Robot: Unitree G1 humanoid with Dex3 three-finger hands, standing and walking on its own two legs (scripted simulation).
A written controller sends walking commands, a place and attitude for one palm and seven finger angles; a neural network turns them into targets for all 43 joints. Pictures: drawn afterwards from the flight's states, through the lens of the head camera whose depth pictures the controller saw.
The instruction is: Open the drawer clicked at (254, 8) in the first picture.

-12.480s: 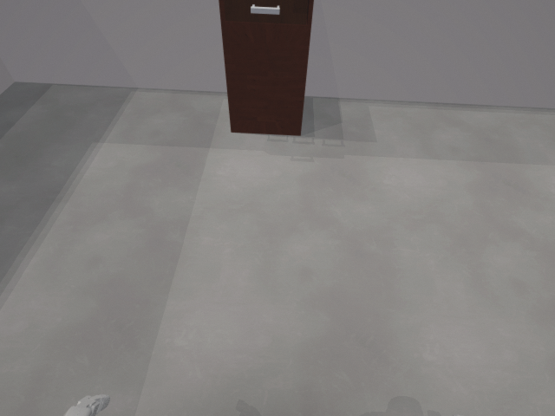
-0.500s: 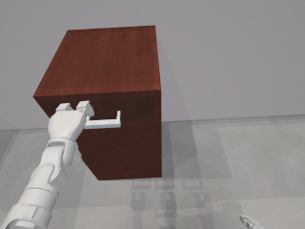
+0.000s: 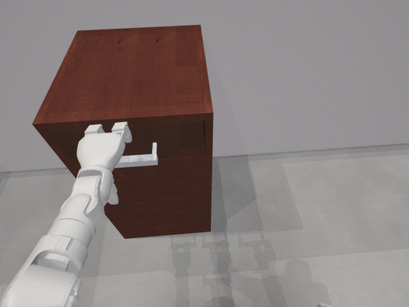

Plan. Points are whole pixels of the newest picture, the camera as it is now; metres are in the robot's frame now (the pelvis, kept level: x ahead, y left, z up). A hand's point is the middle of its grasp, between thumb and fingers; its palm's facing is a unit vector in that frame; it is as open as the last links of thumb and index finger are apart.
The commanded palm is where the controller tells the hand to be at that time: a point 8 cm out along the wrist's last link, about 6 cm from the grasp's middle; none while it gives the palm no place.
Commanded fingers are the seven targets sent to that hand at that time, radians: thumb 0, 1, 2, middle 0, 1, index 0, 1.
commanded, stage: move the hooked fingers above the handle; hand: left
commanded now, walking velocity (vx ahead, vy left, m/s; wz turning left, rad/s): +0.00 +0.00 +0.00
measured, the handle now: (132, 154) +0.48 +0.21 -0.04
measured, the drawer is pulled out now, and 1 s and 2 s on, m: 0.00 0.00 0.00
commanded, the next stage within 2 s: lower the fingers behind the handle in 0.96 s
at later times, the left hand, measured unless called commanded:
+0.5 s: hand (122, 156) +0.44 +0.21 +0.01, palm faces -0.04 -0.02 -1.00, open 13.7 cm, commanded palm +0.41 +0.21 +0.07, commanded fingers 0.00 -0.50 0.30 -0.30 -1.20 -0.30 -1.20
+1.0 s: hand (121, 156) +0.43 +0.21 +0.02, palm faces -0.01 -0.03 -1.00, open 13.8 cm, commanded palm +0.40 +0.21 +0.07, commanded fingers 0.00 -0.50 0.30 -0.30 -1.20 -0.30 -1.20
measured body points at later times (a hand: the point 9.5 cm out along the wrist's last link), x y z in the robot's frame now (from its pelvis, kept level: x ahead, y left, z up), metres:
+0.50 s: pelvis -0.01 +0.00 -0.01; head +0.06 -0.01 +0.44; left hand +0.43 +0.21 +0.06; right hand +0.01 -0.27 -0.14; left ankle -0.01 +0.10 -0.71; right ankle -0.04 -0.11 -0.71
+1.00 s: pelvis +0.00 +0.00 +0.00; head +0.05 -0.01 +0.44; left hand +0.42 +0.21 +0.07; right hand +0.08 -0.27 -0.13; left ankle -0.01 +0.10 -0.71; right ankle -0.04 -0.11 -0.71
